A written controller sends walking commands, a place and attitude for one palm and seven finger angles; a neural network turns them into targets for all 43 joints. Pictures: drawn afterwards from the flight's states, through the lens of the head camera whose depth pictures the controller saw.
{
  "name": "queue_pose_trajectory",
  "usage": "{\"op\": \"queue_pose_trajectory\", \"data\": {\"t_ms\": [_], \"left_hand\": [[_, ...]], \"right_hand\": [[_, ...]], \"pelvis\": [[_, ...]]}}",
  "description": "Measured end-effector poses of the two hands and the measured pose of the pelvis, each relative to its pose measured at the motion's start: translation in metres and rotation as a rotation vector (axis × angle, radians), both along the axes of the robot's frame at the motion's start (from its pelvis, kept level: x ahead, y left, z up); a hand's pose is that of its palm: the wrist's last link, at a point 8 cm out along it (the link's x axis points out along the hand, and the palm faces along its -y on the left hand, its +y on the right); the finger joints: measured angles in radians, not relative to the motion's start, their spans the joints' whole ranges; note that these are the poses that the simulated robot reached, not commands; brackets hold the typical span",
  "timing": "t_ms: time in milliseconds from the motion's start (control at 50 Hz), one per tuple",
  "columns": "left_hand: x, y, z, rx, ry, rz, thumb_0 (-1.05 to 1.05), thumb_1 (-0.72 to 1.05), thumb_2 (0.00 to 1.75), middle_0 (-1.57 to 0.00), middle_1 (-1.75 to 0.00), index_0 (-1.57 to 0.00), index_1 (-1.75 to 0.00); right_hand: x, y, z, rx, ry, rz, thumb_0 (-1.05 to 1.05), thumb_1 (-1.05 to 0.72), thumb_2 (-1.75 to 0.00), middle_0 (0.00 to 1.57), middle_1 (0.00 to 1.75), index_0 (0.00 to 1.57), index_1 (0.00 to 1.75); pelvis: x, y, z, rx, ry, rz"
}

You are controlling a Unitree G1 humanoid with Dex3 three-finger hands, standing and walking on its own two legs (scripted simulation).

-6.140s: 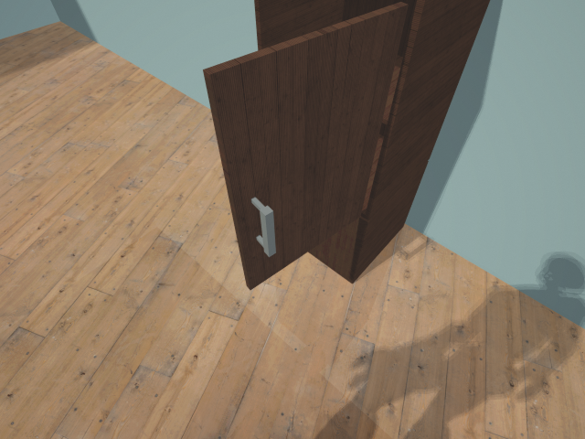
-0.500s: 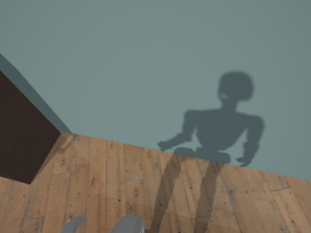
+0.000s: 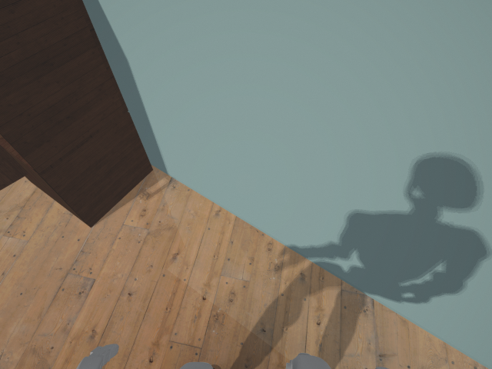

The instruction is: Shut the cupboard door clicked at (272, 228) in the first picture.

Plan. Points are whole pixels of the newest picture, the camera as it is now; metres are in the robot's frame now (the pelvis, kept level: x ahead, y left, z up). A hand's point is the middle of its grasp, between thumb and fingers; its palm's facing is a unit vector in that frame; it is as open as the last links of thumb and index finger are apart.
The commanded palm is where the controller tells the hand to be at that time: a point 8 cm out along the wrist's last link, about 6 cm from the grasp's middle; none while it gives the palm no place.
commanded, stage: turn to face it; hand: left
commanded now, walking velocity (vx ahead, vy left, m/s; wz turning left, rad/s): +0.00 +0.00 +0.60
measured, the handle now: out of the picture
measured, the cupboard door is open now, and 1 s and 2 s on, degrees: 80 80 80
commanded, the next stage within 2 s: take the last steps up to it in 1.24 s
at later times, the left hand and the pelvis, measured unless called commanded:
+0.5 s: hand out of the picture -0.01 +0.18 -0.18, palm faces +0.37 -0.90 -0.24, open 7.4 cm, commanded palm none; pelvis +0.02 -0.03 -0.01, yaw +20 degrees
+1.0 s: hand out of the picture +0.00 +0.13 -0.15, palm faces +0.58 -0.77 -0.26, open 7.4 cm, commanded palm none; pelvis +0.05 -0.08 +0.01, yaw +37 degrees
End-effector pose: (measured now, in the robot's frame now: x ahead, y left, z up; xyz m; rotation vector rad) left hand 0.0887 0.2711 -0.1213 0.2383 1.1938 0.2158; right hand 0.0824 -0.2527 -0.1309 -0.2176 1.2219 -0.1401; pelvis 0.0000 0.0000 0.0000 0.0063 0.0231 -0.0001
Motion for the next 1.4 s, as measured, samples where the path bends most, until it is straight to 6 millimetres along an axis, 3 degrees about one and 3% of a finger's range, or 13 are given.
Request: {"op": "queue_pose_trajectory", "data": {"t_ms": [120, 240, 360, 500, 580, 720, 820, 920, 1060, 1160, 1220, 1300, 1400], "left_hand": [[-0.006, -0.026, 0.01, 0.044, -0.07, 0.041, 0.01, 0.91, 0.9, -0.2, -0.3, -0.2, -0.3], [-0.038, -0.055, 0.013, 0.003, -0.015, 0.129, 0.01, 0.91, 0.9, -0.2, -0.3, -0.2, -0.3], [-0.076, -0.067, 0.0, -0.059, 0.025, 0.242, 0.01, 0.9, 0.9, -0.2, -0.3, -0.21, -0.3], [-0.126, -0.049, -0.031, -0.084, 0.105, 0.383, 0.01, 0.9, 0.9, -0.2, -0.3, -0.21, -0.3], [-0.127, -0.038, -0.022, -0.061, 0.086, 0.433, 0.01, 0.91, 0.9, -0.2, -0.3, -0.2, -0.3], [-0.106, -0.038, 0.001, -0.008, -0.013, 0.46, 0.01, 0.91, 0.9, -0.2, -0.3, -0.2, -0.3], [-0.097, -0.056, 0.005, 0.046, -0.07, 0.482, 0.01, 0.91, 0.9, -0.2, -0.3, -0.2, -0.3], [-0.111, -0.089, 0.01, 0.018, -0.043, 0.545, 0.01, 0.91, 0.9, -0.2, -0.3, -0.2, -0.3], [-0.142, -0.122, -0.004, -0.073, 0.001, 0.654, 0.01, 0.9, 0.9, -0.2, -0.3, -0.21, -0.3], [-0.182, -0.127, -0.031, -0.13, 0.05, 0.756, 0.01, 0.9, 0.9, -0.2, -0.3, -0.21, -0.3], [-0.2, -0.126, -0.035, -0.137, 0.102, 0.795, 0.01, 0.9, 0.9, -0.2, -0.3, -0.21, -0.3], [-0.206, -0.121, -0.025, -0.125, 0.108, 0.825, 0.01, 0.91, 0.9, -0.2, -0.3, -0.2, -0.3], [-0.196, -0.118, -0.011, -0.089, 0.068, 0.833, 0.01, 0.91, 0.9, -0.2, -0.3, -0.2, -0.3]], "right_hand": [[0.014, -0.028, -0.021, 0.033, 0.027, 0.037, 0.01, -0.91, -0.9, 0.2, 0.3, 0.2, 0.3], [0.043, -0.036, -0.006, 0.035, 0.034, 0.102, 0.01, -0.91, -0.9, 0.2, 0.3, 0.2, 0.3], [0.085, -0.016, 0.004, 0.025, 0.011, 0.229, 0.01, -0.91, -0.9, 0.2, 0.3, 0.2, 0.3], [0.132, 0.023, 0.007, -0.006, -0.1, 0.375, 0.01, -0.91, -0.9, 0.2, 0.3, 0.2, 0.3], [0.131, 0.028, 0.013, -0.022, -0.083, 0.419, 0.01, -0.91, -0.9, 0.2, 0.3, 0.2, 0.3], [0.126, 0.015, 0.005, -0.003, -0.007, 0.456, 0.01, -0.91, -0.9, 0.2, 0.3, 0.2, 0.3], [0.138, -0.004, -0.016, 0.021, 0.034, 0.474, 0.01, -0.9, -0.9, 0.2, 0.3, 0.2, 0.3], [0.158, -0.007, -0.011, 0.015, 0.051, 0.519, 0.01, -0.91, -0.9, 0.2, 0.3, 0.2, 0.3], [0.187, 0.025, 0.005, 0.006, 0.027, 0.633, 0.01, -0.91, -0.9, 0.2, 0.3, 0.2, 0.3], [0.204, 0.067, 0.006, -0.011, -0.051, 0.735, 0.01, -0.91, -0.9, 0.2, 0.3, 0.2, 0.3], [0.205, 0.083, 0.01, -0.015, -0.074, 0.779, 0.01, -0.91, -0.9, 0.2, 0.3, 0.2, 0.3], [0.2, 0.092, 0.014, -0.012, -0.064, 0.807, 0.01, -0.91, -0.9, 0.2, 0.3, 0.2, 0.3], [0.192, 0.087, 0.009, 0.011, -0.018, 0.815, 0.01, -0.91, -0.9, 0.2, 0.3, 0.2, 0.3]], "pelvis": [[0.003, -0.028, -0.008, 0.01, -0.009, 0.09], [0.011, -0.04, 0.006, 0.04, -0.012, 0.17], [0.016, -0.041, 0.007, 0.047, -0.012, 0.254], [0.016, -0.028, -0.011, 0.021, -0.016, 0.347], [0.016, -0.031, -0.004, 0.005, -0.016, 0.391], [0.023, -0.048, 0.003, -0.01, -0.013, 0.459], [0.035, -0.07, -0.008, 0.005, -0.004, 0.521], [0.041, -0.076, 0.0, 0.022, -0.021, 0.593], [0.046, -0.073, 0.006, 0.036, -0.014, 0.676], [0.04, -0.059, -0.009, 0.006, -0.016, 0.73], [0.038, -0.058, -0.007, 0.011, -0.02, 0.741], [0.037, -0.058, 0.001, -0.003, -0.021, 0.765], [0.043, -0.064, 0.006, -0.009, -0.023, 0.787]]}}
